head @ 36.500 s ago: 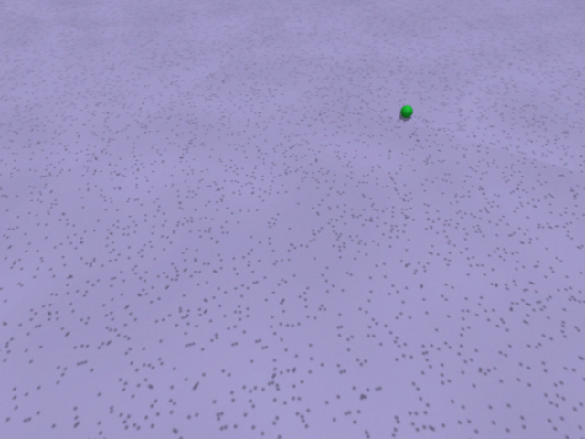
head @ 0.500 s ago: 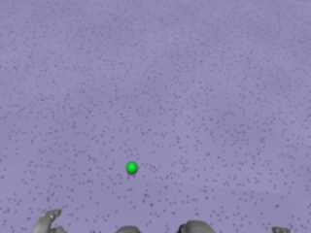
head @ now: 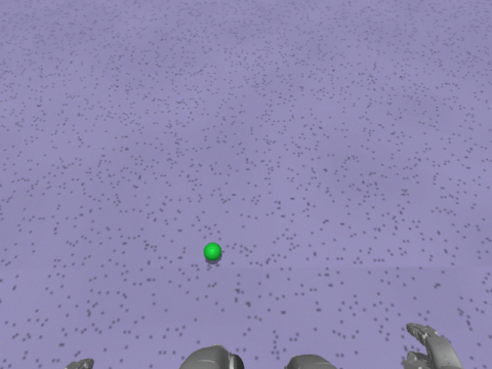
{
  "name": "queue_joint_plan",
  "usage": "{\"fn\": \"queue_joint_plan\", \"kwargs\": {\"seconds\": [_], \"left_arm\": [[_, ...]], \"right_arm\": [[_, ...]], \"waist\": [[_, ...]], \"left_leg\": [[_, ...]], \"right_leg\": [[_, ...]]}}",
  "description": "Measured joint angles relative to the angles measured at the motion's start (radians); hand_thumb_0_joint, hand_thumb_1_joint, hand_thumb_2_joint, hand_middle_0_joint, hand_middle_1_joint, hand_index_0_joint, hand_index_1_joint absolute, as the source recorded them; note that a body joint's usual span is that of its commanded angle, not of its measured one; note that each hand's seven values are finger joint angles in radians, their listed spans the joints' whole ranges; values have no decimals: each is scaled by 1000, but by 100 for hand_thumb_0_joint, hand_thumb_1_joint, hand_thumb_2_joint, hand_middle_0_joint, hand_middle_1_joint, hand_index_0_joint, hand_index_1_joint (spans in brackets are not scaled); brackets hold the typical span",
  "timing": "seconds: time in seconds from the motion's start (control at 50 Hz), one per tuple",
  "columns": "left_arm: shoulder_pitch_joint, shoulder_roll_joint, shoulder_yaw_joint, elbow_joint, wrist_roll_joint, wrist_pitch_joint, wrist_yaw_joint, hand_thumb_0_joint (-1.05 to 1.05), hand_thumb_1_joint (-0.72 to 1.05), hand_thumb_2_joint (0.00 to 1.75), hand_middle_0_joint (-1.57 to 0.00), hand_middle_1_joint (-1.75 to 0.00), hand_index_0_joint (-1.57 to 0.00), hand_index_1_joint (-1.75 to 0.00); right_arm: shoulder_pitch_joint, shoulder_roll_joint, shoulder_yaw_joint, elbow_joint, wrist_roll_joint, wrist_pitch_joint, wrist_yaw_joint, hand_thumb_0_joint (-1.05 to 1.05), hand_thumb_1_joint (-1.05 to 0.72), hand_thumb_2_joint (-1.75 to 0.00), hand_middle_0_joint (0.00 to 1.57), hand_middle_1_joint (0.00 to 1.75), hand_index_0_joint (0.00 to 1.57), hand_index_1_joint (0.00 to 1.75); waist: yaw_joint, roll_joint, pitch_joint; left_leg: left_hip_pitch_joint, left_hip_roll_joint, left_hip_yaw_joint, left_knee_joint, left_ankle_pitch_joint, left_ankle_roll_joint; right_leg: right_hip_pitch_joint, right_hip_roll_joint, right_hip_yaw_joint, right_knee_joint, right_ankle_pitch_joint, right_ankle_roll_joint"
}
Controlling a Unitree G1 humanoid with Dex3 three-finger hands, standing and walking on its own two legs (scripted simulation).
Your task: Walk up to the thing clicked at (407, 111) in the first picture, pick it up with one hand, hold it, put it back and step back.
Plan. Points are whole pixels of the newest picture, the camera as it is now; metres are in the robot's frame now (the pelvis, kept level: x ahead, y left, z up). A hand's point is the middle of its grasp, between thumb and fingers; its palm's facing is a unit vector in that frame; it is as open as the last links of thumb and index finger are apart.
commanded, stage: step back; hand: left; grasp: from above
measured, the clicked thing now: (212, 251) +0.58 +0.17 -0.72
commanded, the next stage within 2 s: none
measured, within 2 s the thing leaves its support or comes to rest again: neither
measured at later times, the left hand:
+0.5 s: hand out of the picture -0.03 +0.27 -0.14, palm faces +0.06 -0.94 -0.33, open 7.4 cm
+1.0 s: hand out of the picture -0.22 +0.22 -0.12, palm faces +0.02 -0.91 -0.41, open 7.4 cm
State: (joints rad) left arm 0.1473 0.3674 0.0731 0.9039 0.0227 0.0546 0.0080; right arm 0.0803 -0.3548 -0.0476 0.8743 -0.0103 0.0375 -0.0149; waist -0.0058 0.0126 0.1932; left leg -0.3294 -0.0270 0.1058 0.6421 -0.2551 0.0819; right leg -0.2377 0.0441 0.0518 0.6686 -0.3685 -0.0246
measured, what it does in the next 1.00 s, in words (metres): walks backwards: left foot, then right foot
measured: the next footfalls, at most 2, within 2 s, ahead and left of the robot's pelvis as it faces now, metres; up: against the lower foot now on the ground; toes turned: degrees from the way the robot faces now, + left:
left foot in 0.38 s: -0.11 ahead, +0.11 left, +0.00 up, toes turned +2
right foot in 0.78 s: -0.22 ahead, -0.16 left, +0.00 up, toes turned +3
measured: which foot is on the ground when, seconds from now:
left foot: down 0.00-0.04, up 0.06-0.36, down 0.38-0.82, up 0.84-1.00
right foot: down 0.00-0.40, up 0.42-0.76, down 0.78-1.00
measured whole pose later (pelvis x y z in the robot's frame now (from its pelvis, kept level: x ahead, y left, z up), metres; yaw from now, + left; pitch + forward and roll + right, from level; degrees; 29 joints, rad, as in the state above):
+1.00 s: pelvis -0.30 -0.05 +0.01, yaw +2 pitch -2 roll +2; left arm 0.20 0.35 0.07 0.81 0.04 0.06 -0.01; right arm 0.19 -0.41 -0.05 0.85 0.00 0.05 -0.03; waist 0.02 0.01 0.12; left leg -0.45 -0.11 -0.12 1.12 -0.48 -0.01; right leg -0.32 -0.01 0.05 0.62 -0.28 -0.02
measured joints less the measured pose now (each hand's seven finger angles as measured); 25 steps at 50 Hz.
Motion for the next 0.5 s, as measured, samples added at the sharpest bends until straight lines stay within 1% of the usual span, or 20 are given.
{"fn": "queue_joint_plan", "kwargs": {"seconds": [0.04, 0.06, 0.1, 0.12, 0.16, 0.18, 0.22, 0.26, 0.32, 0.34, 0.36, 0.38, 0.4, 0.42, 0.44, 0.46, 0.48, 0.5], "left_arm": [[13, -11, 1, -4, 5, -6, -6, 0, 90, 90, -21, -30, -20, -30], [23, -10, 0, -11, 5, -7, -11, 0, 90, 90, -21, -30, -20, -30], [35, 0, 2, -27, 11, -7, -15, 0, 90, 90, -21, -30, -21, -30], [37, 3, 4, -35, 12, -6, -14, 0, 90, 90, -21, -30, -21, -30], [36, 0, 5, -49, 12, -6, -8, 0, 90, 90, -21, -30, -21, -30], [32, -4, 6, -55, 12, -6, -6, 1, 90, 90, -21, -30, -21, -30], [20, -10, 4, -72, 13, -5, -4, 1, 90, 90, -21, -30, -21, -30], [5, -14, 1, -97, 16, -7, -3, 1, 90, 90, -21, -30, -21, -30], [-22, -14, -5, -133, 17, -9, -1, 1, 90, 90, -21, -30, -21, -30], [-31, -12, -6, -143, 16, -8, -2, 0, 90, 90, -21, -30, -21, -30], [-40, -8, -9, -152, 13, -5, -3, 0, 90, 90, -21, -30, -21, -30], [-49, 0, -9, -157, 8, -1, -5, 0, 90, 90, -21, -30, -21, -30], [-55, 13, -6, -156, 5, 6, -6, 0, 90, 90, -21, -30, -21, -30], [-52, 20, -3, -150, 2, 14, -6, 0, 90, 90, -21, -30, -21, -30], [-44, 19, 0, -139, 1, 22, -5, 0, 90, 90, -21, -30, -21, -30], [-37, 14, 0, -126, 3, 30, -4, 0, 90, 90, -21, -30, -21, -30], [-33, 10, 1, -114, 4, 36, -4, 0, 90, 90, -21, -30, -21, -30], [-26, 10, 3, -108, 2, 39, -5, 0, 90, 90, -21, -30, -21, -30]], "right_arm": [[-1, -10, -4, 12, 5, 7, 3, 1, -90, -90, 21, 30, 20, 30], [5, -10, -5, 17, 7, 10, 4, 1, -90, -90, 21, 30, 20, 30], [17, -4, -7, 28, 8, 16, 7, 1, -90, -90, 21, 30, 20, 30], [24, -4, -5, 31, 9, 17, 10, 1, -90, -90, 21, 30, 20, 30], [43, -12, -3, 31, 11, 15, 14, 1, -90, -90, 21, 30, 20, 30], [54, -20, -3, 29, 12, 12, 14, 1, -90, -90, 21, 30, 20, 30], [75, -38, -2, 24, 15, 7, 8, 1, -90, -90, 21, 30, 20, 30], [89, -54, -1, 21, 17, 4, 1, 1, -90, -90, 21, 30, 20, 30], [103, -64, -2, 16, 14, 2, -7, 1, -90, -90, 21, 30, 20, 30], [106, -63, -3, 15, 11, 0, -8, 1, -90, -90, 21, 30, 20, 30], [108, -62, -5, 14, 8, -3, -8, 1, -90, -90, 21, 30, 20, 30], [105, -52, -7, 17, 3, -7, -9, 1, -90, -90, 21, 30, 20, 30], [95, -31, -7, 23, -3, -7, -8, 1, -90, -90, 21, 30, 20, 30], [95, -14, -4, 22, -11, -6, -4, 1, -90, -90, 21, 30, 20, 30], [102, -5, 2, 16, -16, -6, 4, 1, -90, -90, 21, 30, 20, 30], [109, -2, 6, 11, -19, -8, 9, 1, -90, -90, 21, 30, 20, 30], [116, 1, 8, 9, -22, -10, 10, 1, -90, -90, 21, 30, 20, 30], [120, 4, 12, 8, -25, -11, 9, 1, -90, -90, 21, 30, 20, 30]], "waist": [[-8, 41, -6], [-8, 43, -18], [9, 12, -31], [20, -6, -32], [31, -24, -41], [31, -25, -48], [30, -22, -54], [24, -17, -49], [8, -15, -30], [3, -17, -22], [-1, -20, -15], [-2, -37, -2], [7, -79, 16], [15, -105, 18], [11, -104, 6], [-3, -88, -7], [-17, -69, -17], [-21, -57, -27]], "left_leg": [[-13, 23, -25, 13, 10, -12], [-27, 16, -44, 31, -32, -30], [-68, -38, -100, 175, -181, -62], [-82, -64, -126, 259, -215, -70], [-98, -101, -179, 393, -227, -80], [-100, -108, -202, 436, -223, -83], [-83, -106, -231, 471, -221, -93], [-41, -84, -233, 418, -239, -102], [39, -34, -203, 227, -255, -107], [68, -19, -190, 147, -237, -104], [99, -7, -177, 59, -194, -100], [124, -11, -163, -5, -140, -87], [138, -33, -141, -22, -120, -74], [141, -43, -124, -27, -111, -66], [131, -35, -125, -20, -107, -60], [117, -19, -139, -14, -103, -56], [108, -1, -157, -16, -92, -54], [103, 14, -167, -31, -76, -55]], "right_leg": [[5, 24, -24, -20, 28, -9], [-1, 24, -32, -23, 35, -15], [-17, 3, -23, -22, 47, -28], [-22, -8, -14, -31, 59, -30], [-33, -24, -7, -67, 96, -29], [-43, -28, -10, -86, 115, -25], [-68, -31, -18, -111, 147, -20], [-93, -33, -31, -119, 170, -16], [-131, -41, -60, -104, 190, -7], [-144, -45, -71, -89, 191, -2], [-159, -49, -80, -68, 190, 2], [-173, -60, -78, -41, 187, 9], [-177, -78, -55, -24, 190, 14], [-186, -78, -28, -5, 160, 11], [-201, -52, -3, 48, 57, 12], [-219, -14, 17, 138, -37, 15], [-232, 22, 33, 239, -91, 17], [-243, 51, 52, 335, -114, 15]]}}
